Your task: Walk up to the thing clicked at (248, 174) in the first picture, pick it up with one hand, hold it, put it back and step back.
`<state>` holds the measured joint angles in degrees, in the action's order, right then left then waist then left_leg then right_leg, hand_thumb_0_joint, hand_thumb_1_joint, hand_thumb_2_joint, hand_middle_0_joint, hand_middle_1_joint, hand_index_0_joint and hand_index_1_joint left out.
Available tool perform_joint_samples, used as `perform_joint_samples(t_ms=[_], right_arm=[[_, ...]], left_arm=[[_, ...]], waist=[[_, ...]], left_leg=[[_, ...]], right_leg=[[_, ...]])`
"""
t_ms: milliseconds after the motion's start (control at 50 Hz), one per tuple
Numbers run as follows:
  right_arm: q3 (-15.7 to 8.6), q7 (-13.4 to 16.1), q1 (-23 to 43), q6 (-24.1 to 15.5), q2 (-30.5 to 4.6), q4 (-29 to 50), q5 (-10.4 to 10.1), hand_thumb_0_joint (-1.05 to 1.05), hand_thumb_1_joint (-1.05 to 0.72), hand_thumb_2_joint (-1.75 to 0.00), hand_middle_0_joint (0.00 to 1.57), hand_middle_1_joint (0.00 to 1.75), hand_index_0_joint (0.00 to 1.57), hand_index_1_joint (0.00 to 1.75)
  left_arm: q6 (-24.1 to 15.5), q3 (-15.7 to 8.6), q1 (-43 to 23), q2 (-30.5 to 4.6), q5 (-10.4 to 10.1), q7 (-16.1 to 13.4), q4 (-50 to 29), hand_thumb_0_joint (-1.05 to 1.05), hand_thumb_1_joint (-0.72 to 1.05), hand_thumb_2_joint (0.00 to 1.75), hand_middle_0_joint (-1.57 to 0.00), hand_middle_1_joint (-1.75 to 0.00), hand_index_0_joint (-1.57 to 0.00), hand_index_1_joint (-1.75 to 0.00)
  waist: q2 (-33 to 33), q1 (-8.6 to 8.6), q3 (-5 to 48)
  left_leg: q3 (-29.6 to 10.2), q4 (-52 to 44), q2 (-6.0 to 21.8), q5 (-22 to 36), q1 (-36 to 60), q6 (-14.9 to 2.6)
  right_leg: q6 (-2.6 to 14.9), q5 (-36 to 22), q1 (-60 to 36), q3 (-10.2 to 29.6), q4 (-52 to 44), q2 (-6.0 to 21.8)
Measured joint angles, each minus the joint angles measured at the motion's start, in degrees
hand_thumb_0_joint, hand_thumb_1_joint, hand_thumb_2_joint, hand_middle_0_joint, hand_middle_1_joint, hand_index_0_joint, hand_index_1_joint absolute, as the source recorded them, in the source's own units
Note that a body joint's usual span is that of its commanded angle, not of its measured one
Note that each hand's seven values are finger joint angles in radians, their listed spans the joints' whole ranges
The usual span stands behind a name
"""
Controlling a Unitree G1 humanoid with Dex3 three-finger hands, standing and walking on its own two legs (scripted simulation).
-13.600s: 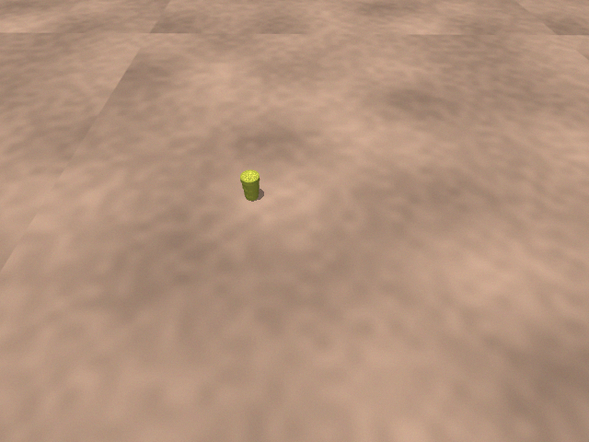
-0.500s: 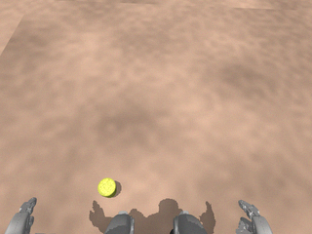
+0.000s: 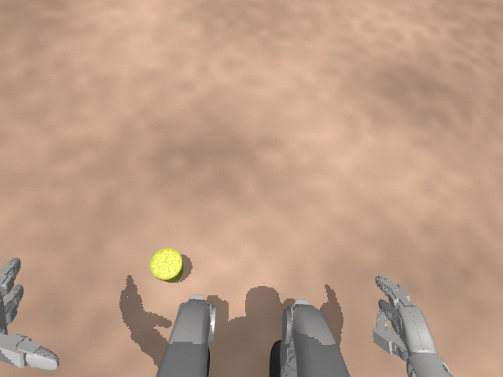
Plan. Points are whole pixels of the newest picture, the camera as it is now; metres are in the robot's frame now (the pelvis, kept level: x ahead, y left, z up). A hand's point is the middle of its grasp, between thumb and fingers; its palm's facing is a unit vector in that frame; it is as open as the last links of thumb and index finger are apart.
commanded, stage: go down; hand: left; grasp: from the side
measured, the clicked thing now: (169, 268) +0.38 +0.23 -0.53
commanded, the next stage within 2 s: none
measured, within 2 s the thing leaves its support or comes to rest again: neither
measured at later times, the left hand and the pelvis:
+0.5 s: hand (40, 285) +0.26 +0.38 -0.16, palm faces +0.20 -0.96 -0.21, open 17.4 cm; pelvis -0.04 -0.01 -0.13, yaw -2 degrees
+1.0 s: hand (42, 277) +0.28 +0.40 -0.20, palm faces +0.21 -0.96 -0.15, open 17.6 cm; pelvis -0.05 +0.00 -0.19, yaw -4 degrees
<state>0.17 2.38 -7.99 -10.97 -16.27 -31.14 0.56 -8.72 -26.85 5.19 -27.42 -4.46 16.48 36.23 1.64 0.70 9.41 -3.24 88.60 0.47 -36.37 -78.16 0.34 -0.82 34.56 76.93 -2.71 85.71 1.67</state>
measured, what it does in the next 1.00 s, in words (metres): lowers itself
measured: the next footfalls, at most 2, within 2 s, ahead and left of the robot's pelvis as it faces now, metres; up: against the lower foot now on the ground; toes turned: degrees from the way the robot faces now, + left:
none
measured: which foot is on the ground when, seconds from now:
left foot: down 0.00-1.00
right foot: down 0.00-1.00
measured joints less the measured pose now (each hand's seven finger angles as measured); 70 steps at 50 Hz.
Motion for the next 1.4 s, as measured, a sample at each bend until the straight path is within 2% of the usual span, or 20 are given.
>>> perform_joint_samples(t_ms=[100,300,560,800,1200,1400], right_arm=[[0.1,-0.1,1.6,0.0,-1.1,-2.2,0.2,0.01,-0.91,-0.89,0.21,0.30,0.20,0.30],[0.9,0.3,2.7,0.2,-1.5,-5.8,0.7,0.01,-0.89,-0.89,0.21,0.30,0.20,0.30],[2.2,1.0,2.9,-0.8,-2.9,-7.8,1.1,0.01,-0.89,-0.89,0.21,0.30,0.20,0.30],[3.0,1.0,3.3,-1.3,-3.7,-8.7,1.3,0.01,-0.90,-0.90,0.21,0.30,0.20,0.30],[4.6,0.4,3.2,-1.1,-3.6,-10.6,2.0,0.01,-0.91,-0.90,0.21,0.30,0.20,0.30],[4.6,0.2,3.1,-1.0,-4.0,-11.2,2.0,0.01,-0.91,-0.90,0.21,0.30,0.20,0.30]], left_arm=[[-5.0,-3.5,-5.4,-2.6,-1.5,4.9,3.1,-0.01,-0.56,0.02,-0.09,-0.08,-0.09,-0.07],[-9.5,-10.7,-12.2,-6.9,-4.4,11.3,9.5,-0.01,-0.58,0.05,-0.09,-0.10,-0.08,-0.10],[-12.3,-16.0,-20.2,-12.8,-5.8,17.3,16.2,-0.01,-0.57,0.04,-0.08,-0.10,-0.08,-0.09],[-12.4,-18.7,-22.9,-15.3,-7.1,19.8,17.5,-0.02,-0.59,0.02,-0.08,-0.07,-0.07,-0.07],[-12.9,-20.4,-27.0,-18.7,-7.8,22.3,20.5,-0.02,-0.59,0.06,-0.06,-0.06,-0.05,-0.07],[-13.5,-21.3,-27.7,-19.1,-8.5,23.4,21.0,-0.02,-0.58,0.07,-0.06,-0.06,-0.04,-0.07]], waist=[[0.1,-0.03,-0.1],[-0.3,-0.16,-0.4],[-0.2,0.60,-1.3],[0.2,0.69,-2.0],[0.4,0.55,-3.3],[0.5,0.67,-3.6]], left_leg=[[-0.5,7.8,0.1,-1.7,-8.8,0.34],[-1.3,17.2,0.2,-2.4,-20.0,0.91],[-2.4,26.5,0.2,-2.8,-29.7,0.95],[-2.8,32.3,0.1,-3.3,-35.0,0.59],[-3.3,38.4,-0.2,-3.4,-40.3,0.54],[-3.3,40.0,-0.3,-3.9,-41.7,0.40]], right_leg=[[0.30,1.6,8.7,-0.2,7.6,-0.2],[0.95,2.2,20.2,-0.6,17.1,-0.4],[0.88,1.9,29.5,-1.3,25.3,-0.7],[0.45,2.0,34.5,-1.4,30.5,-0.8],[0.29,2.0,39.5,-1.5,36.3,-0.8],[0.16,2.6,40.8,-1.4,37.8,-0.7]])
